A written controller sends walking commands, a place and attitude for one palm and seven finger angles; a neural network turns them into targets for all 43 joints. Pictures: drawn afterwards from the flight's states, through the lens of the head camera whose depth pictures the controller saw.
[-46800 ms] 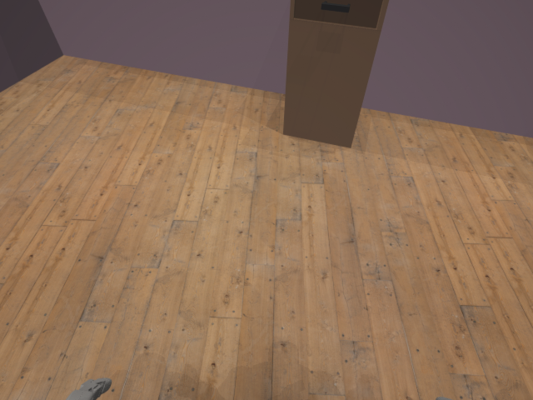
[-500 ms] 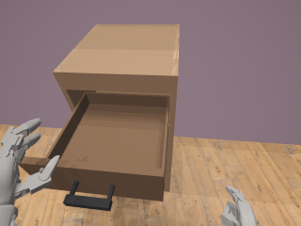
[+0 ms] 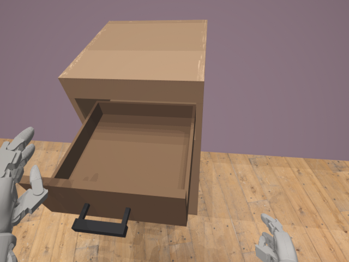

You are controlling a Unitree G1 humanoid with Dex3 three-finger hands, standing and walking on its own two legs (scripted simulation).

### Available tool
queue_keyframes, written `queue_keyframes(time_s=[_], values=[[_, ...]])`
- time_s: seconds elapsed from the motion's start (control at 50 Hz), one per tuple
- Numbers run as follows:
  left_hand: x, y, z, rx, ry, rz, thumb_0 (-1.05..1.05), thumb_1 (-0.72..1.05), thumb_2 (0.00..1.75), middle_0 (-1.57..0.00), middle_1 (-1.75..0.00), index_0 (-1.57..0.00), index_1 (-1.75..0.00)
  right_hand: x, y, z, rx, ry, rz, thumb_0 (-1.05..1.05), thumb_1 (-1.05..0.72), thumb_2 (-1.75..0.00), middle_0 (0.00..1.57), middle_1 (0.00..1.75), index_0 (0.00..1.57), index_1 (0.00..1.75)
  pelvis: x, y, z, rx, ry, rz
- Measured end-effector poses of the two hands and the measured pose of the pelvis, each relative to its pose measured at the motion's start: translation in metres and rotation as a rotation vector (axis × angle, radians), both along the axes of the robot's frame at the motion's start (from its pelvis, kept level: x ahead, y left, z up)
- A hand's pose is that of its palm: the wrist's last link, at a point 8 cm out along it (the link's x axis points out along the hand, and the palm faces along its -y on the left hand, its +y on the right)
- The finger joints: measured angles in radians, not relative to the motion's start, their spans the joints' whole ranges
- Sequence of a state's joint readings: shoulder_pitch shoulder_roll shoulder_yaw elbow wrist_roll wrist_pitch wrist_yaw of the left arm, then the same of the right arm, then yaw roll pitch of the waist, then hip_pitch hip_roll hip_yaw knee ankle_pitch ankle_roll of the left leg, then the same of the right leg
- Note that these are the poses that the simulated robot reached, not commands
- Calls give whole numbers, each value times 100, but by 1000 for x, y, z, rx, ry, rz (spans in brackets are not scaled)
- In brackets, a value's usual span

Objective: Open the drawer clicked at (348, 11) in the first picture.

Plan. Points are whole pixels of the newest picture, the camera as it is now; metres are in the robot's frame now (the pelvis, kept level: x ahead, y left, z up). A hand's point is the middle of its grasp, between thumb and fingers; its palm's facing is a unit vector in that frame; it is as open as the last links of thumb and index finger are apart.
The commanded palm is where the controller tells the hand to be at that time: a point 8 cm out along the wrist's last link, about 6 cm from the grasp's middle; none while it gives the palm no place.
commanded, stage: step back with the hand held close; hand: left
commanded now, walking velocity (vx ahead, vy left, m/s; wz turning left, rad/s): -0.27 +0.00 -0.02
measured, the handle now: (103, 218) +0.21 +0.19 -0.01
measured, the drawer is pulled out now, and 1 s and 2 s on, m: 0.30 0.30 0.30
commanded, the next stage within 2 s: stop stepping back and stand still in 1.02 s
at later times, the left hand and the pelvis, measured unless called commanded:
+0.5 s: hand (8, 228) +0.13 +0.27 +0.16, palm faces +0.32 -0.81 -0.49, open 7.4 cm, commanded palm +0.07 +0.31 +0.18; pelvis -0.06 +0.03 -0.01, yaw +0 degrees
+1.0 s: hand out of the picture +0.08 +0.23 +0.16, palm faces +0.24 -0.84 -0.48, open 7.4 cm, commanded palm +0.00 +0.29 +0.18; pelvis -0.14 +0.02 -0.01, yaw -3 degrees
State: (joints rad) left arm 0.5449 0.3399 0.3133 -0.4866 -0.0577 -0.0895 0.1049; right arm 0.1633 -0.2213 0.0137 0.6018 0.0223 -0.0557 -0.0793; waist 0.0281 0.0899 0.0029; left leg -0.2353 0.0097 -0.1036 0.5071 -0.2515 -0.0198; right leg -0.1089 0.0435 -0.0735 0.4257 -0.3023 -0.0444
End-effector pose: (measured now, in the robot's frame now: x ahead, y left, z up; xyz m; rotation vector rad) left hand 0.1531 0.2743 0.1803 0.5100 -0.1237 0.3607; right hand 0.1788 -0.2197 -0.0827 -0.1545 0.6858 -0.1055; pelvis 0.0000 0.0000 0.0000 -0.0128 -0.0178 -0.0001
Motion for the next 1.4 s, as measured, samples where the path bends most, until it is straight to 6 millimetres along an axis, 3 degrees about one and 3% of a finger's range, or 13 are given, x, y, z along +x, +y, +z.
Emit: queue_keyframes(time_s=[0.2,0.38,0.5,0.62,0.78,0.9,1.02,1.12,1.18,1.26,1.34,1.4], values=[[-13,13,-18,13,116,-68,2,89,90,-21,-30,-21,-30,-26,-4,-3,-70,127,-46,1,-91,-90,20,30,20,29,-16,17,-2,-3,53,6],[-34,30,-2,66,28,-90,2,89,90,-21,-30,-21,-30,-40,17,8,-77,73,-38,1,-91,-90,20,30,20,29,-40,28,-5,-6,56,-2],[-56,30,-2,55,-22,-77,2,89,90,-21,-30,-21,-30,-51,29,11,-51,12,-6,1,-91,-90,20,30,20,30,-60,27,-9,-15,51,-2],[-77,30,-10,-3,-77,-76,2,89,90,-21,-30,-21,-30,-74,26,7,-92,33,11,1,-91,-90,20,30,20,30,-75,30,-14,-33,43,14],[-87,51,-5,36,-112,-57,2,89,90,-21,-30,-21,-30,-110,31,7,-138,88,-4,1,-91,-90,20,30,20,30,-94,39,-11,-39,52,15],[-95,35,7,53,-117,-118,2,90,90,-21,-30,-21,-30,-129,39,8,-71,71,15,1,-91,-90,20,30,20,30,-114,32,-6,-43,88,-28],[-113,-2,1,80,-78,-222,2,90,90,-21,-30,-21,-30,-149,24,-4,-32,30,35,1,-91,-90,20,30,20,30,-151,12,-15,-12,104,-52],[-151,-24,9,119,-30,-267,2,89,90,-22,-30,-21,-30,-182,-3,-9,-9,65,-4,1,-91,-90,20,30,20,30,-180,-3,-11,-45,70,-29],[-176,-21,12,121,-17,-213,2,89,90,-22,-30,-21,-30,-203,-21,-1,-39,102,-55,1,-91,-90,20,30,20,30,-183,-8,-4,10,86,-33],[-199,-4,-2,88,22,-78,1,89,90,-22,-30,-21,-30,-221,-36,10,-95,97,-83,1,-91,-90,20,30,20,30,-194,-11,1,36,94,-17],[-217,3,-20,11,6,-15,2,89,90,-21,-30,-21,-30,-230,-42,13,-148,49,-61,1,-91,-90,20,30,20,29,-215,-6,-8,12,71,22],[-231,-3,-20,-30,-19,-26,2,89,90,-21,-30,-21,-30,-241,-35,20,-138,30,-33,1,-91,-90,19,30,20,29,-232,-6,-6,33,37,11]])
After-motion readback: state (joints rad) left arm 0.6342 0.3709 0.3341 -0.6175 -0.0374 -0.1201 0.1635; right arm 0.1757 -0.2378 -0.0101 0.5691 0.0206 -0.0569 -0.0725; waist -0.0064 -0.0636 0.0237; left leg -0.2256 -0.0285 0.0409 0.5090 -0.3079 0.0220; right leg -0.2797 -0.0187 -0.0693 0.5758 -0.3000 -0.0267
